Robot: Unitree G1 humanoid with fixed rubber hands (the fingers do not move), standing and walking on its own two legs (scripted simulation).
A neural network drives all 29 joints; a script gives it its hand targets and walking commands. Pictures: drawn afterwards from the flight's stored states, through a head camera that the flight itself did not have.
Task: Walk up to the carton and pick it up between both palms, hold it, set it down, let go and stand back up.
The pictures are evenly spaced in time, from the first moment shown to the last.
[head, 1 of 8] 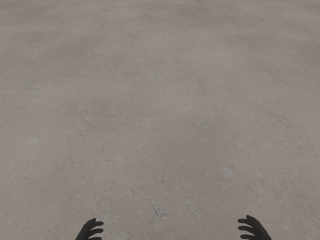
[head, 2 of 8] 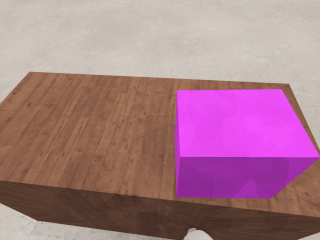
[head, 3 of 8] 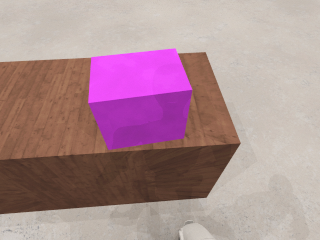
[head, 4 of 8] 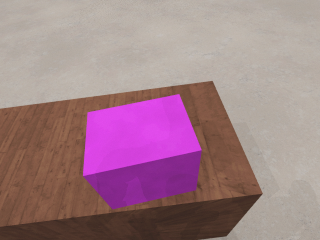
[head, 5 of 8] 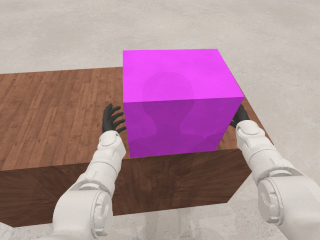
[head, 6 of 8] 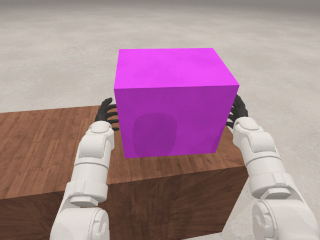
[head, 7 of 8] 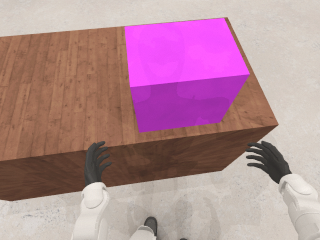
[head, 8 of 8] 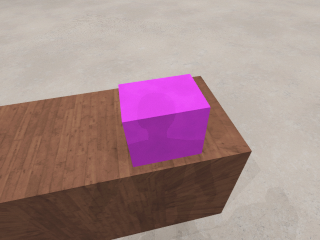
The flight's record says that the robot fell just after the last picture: no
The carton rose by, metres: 0.24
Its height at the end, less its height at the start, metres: +0.00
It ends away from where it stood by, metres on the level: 0.05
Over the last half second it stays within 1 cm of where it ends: yes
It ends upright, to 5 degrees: yes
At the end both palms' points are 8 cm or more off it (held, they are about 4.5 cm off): yes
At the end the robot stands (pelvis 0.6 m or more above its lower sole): yes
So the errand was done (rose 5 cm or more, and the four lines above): yes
